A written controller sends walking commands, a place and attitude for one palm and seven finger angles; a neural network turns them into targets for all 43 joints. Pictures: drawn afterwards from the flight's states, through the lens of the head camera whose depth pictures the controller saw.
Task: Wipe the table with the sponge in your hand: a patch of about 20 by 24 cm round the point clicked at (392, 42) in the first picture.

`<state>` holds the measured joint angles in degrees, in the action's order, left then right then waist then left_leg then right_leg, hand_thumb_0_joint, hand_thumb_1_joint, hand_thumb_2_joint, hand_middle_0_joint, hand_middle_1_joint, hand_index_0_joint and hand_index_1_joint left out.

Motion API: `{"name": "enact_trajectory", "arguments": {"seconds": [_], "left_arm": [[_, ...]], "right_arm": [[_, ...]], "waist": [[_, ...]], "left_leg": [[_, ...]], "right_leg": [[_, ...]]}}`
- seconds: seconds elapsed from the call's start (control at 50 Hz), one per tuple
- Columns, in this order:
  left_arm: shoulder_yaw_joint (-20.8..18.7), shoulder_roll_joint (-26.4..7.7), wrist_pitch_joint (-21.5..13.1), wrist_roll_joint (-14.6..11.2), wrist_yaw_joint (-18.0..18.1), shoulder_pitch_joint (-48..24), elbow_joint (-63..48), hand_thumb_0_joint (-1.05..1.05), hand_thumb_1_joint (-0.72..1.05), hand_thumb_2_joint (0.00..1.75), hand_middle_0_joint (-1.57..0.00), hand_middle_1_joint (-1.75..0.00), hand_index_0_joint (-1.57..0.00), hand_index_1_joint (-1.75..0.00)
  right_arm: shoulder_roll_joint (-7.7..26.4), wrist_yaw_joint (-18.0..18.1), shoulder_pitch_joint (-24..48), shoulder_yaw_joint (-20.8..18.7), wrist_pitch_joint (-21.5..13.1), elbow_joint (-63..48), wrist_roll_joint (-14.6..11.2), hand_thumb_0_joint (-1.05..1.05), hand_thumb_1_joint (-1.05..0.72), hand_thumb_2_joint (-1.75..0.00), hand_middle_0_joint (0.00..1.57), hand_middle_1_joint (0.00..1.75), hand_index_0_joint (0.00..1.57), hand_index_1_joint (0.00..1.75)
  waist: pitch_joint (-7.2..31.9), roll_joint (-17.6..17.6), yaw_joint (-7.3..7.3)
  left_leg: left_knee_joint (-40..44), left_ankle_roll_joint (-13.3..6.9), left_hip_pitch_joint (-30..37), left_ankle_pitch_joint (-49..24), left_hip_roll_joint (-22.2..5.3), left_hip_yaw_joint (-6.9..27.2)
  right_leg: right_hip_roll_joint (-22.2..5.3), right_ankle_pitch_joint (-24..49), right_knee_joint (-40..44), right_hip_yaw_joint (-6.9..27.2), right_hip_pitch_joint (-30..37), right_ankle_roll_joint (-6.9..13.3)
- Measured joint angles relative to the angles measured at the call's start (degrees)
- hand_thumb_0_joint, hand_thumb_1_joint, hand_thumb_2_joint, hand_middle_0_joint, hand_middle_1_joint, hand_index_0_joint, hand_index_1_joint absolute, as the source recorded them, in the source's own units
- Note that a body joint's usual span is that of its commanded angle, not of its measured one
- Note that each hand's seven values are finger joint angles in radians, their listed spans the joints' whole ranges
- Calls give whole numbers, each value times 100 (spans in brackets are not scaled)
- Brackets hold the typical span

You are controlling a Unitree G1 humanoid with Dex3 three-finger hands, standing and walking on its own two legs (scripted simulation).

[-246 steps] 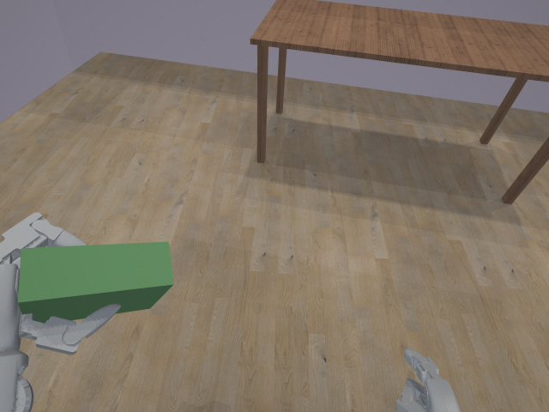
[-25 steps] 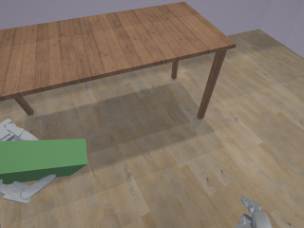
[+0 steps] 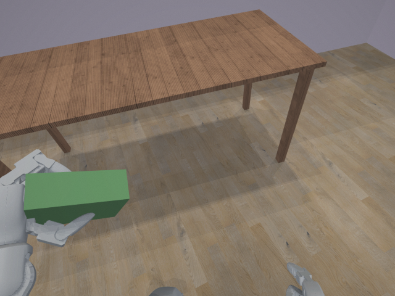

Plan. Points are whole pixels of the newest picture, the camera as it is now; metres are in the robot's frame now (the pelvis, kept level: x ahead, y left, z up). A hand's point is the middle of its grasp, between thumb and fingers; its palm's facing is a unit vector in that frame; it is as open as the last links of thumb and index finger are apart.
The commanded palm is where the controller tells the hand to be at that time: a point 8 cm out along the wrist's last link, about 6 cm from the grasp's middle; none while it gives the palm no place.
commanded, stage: take the last steps up to it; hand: left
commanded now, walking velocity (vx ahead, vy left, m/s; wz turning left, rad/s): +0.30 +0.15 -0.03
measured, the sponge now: (93, 197) +0.24 +0.19 +0.14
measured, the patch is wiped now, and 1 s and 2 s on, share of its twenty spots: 0.00 0.00 0.00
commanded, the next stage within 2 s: come to a stop and stand still in 1.80 s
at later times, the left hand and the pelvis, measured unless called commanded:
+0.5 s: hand (40, 145) +0.32 +0.31 +0.17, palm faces +0.39 -0.83 -0.40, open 9.5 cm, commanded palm +0.26 +0.34 +0.19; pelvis +0.09 +0.07 +0.01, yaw -2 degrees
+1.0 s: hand (85, 112) +0.42 +0.26 +0.17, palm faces +0.28 -0.83 -0.48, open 9.5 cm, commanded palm +0.36 +0.33 +0.19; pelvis +0.19 +0.05 +0.01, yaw -2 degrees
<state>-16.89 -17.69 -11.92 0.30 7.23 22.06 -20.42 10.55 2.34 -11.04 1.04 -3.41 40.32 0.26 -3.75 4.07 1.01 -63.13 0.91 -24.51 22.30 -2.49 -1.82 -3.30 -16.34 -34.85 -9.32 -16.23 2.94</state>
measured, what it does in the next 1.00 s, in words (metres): walks ahead: left foot, then right foot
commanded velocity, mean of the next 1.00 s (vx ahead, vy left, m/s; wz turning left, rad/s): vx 0.30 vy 0.12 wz -0.01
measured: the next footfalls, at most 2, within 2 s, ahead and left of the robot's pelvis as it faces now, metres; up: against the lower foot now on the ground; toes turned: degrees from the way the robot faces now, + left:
left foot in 0.34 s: +0.14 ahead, +0.18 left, +0.00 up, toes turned +9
right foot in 0.76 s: +0.25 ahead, -0.02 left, +0.00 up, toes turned -13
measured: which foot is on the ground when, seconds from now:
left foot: up 0.00-0.32, down 0.34-0.78, up 0.80-1.00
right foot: down 0.00-0.36, up 0.38-0.74, down 0.76-1.00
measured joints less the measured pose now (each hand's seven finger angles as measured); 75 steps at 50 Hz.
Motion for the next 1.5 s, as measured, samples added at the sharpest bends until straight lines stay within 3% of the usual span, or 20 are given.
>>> {"name": "enact_trajectory", "arguments": {"seconds": [0.06,0.12,0.2,0.3,0.36,0.42,0.5,0.58,0.68,0.76,0.82,0.88,0.94,1.06,1.14,1.22,1.28,1.36,1.42,1.5], "left_arm": [[-85,-27,-102,-34,-53,413,-206,-1,-45,101,-81,-135,-81,-134],[-223,-229,-203,-33,-42,755,-490,-1,-45,101,-81,-135,-81,-134],[-437,-472,-260,-58,63,971,-895,-1,-45,101,-81,-135,-81,-134],[-544,-465,-259,-89,209,961,-1130,-1,-45,101,-81,-135,-81,-134],[-559,-403,-247,-95,265,812,-1126,-1,-45,101,-81,-135,-81,-134],[-539,-381,-208,-38,286,436,-781,-1,-45,101,-81,-135,-81,-134],[-399,-312,-21,-8,226,311,-739,-1,-45,101,-81,-135,-81,-134],[-285,-328,-73,-33,145,524,-1261,-1,-45,101,-81,-135,-81,-134],[-426,-523,-185,-85,67,692,-1251,-1,-45,100,-81,-135,-81,-134],[-584,-644,-30,-135,60,622,-728,-1,-45,100,-81,-135,-81,-134],[-486,-428,86,-83,51,288,-377,-1,-45,100,-81,-135,-81,-134],[-313,-86,103,-101,26,225,-268,-1,-45,100,-81,-135,-81,-134],[-182,-16,57,-48,18,485,-572,-1,-45,100,-81,-135,-82,-134],[-412,-558,-206,-84,77,900,-1423,-1,-45,100,-81,-134,-82,-134],[-723,-761,-266,-160,203,1019,-1533,-1,-45,100,-81,-134,-82,-134],[-777,-626,-213,-185,282,937,-1266,-1,-45,100,-81,-134,-82,-134],[-698,-462,-142,-147,290,494,-733,-1,-45,100,-81,-134,-82,-134],[-425,-260,101,-58,214,85,-375,-1,-45,100,-81,-134,-82,-134],[-231,-176,157,-52,172,216,-813,-1,-45,100,-81,-134,-81,-134],[-219,-351,-37,-88,135,554,-1370,-1,-45,100,-81,-134,-81,-134]], "right_arm": [[168,-15,91,-113,106,-69,-8,1,-91,-90,20,30,20,30],[321,-2,75,-254,115,-198,-6,1,-91,-90,20,30,20,30],[516,17,-43,-434,59,-358,-8,1,-91,-90,20,30,20,30],[593,71,-181,-550,-9,-457,-28,1,-91,-90,20,30,19,30],[520,134,-211,-552,-50,-555,-41,1,-91,-90,20,30,19,30],[145,137,-56,-454,-75,-534,-65,1,-91,-90,20,30,19,30],[-269,10,4,-143,-260,-508,-80,1,-91,-90,20,30,19,30],[-492,-72,-31,90,-418,-519,-42,1,-91,-90,20,30,20,30],[-489,-37,-107,175,-340,-440,13,1,-90,-90,21,30,20,30],[-329,33,-184,119,-167,-394,-32,1,-90,-90,21,30,20,30],[-58,34,11,-14,4,-226,-59,1,-90,-90,21,30,20,30],[188,-22,180,-145,100,-143,-45,1,-91,-90,20,30,20,30],[362,-19,238,-242,124,-250,-28,1,-91,-90,20,30,20,30],[497,44,180,-408,78,-539,9,1,-91,-90,20,30,19,30],[484,78,19,-448,57,-649,-22,1,-91,-90,20,30,19,30],[414,140,-192,-410,60,-704,-54,1,-91,-90,20,30,19,30],[94,157,-101,-337,78,-593,-77,1,-91,-90,20,30,19,30],[-283,74,-35,-58,-51,-488,-67,1,-91,-90,20,30,20,30],[-447,0,-23,111,-226,-519,-50,1,-91,-90,20,30,20,30],[-484,-21,-30,202,-373,-557,-4,1,-91,-90,20,30,20,30]], "waist": [[-92,-123,-155],[-171,-289,-264],[-223,-463,-218],[-92,-537,-130],[26,-531,-120],[4,-697,-84],[93,-611,-118],[69,-506,-69],[78,-253,-27],[144,-82,-56],[-13,33,-45],[-179,-117,-30],[-254,-279,-124],[-349,-576,-213],[-242,-590,-180],[28,-452,-118],[38,-612,-68],[40,-590,-89],[-46,-582,-52],[-124,-418,-8]], "left_leg": [[-443,93,-495,-421,-78,-13],[116,119,-656,-639,-215,-82],[1557,57,-368,-616,-311,-267],[2820,-24,339,-621,-187,-588],[3413,-131,843,-1031,-94,-742],[3001,-239,901,-640,-40,-855],[3238,-253,1113,-569,-98,-849],[3606,-271,1365,-624,-80,-915],[3829,-208,1659,-532,-55,-937],[3263,-86,1620,-66,-124,-853],[1189,-107,847,452,-161,-469],[-589,6,-10,203,-4,-143],[-990,89,-654,-242,-145,-19],[1054,101,-720,-670,-452,-183],[2383,50,-143,-682,-351,-499],[3430,-75,707,-1140,-181,-799],[3012,-151,754,-864,-96,-909],[3096,-138,886,-739,-152,-805],[3315,-104,1018,-794,-178,-811],[3488,-10,1143,-787,-245,-792]], "right_leg": [[-10,204,442,65,133,-33],[-71,353,813,83,261,-62],[-178,350,961,150,342,-157],[-300,44,719,233,418,-381],[-360,-395,64,309,315,-513],[-286,-1309,-1724,574,-251,-418],[-149,-1119,-2932,368,-995,-435],[-174,-595,-2410,184,-1320,-480],[-93,-271,-1083,-15,-1058,-486],[127,39,196,-235,-352,-406],[187,173,-25,-348,-296,180],[134,-1,3,-264,-135,225],[102,97,310,-237,36,175],[-73,148,684,-170,252,71],[-211,-65,566,-77,368,-95],[-270,-554,17,23,415,-330],[-310,-1286,-1480,452,-60,-364],[-177,-1189,-2709,469,-763,-425],[-212,-786,-2376,371,-998,-461],[-134,-575,-1177,164,-800,-489]]}}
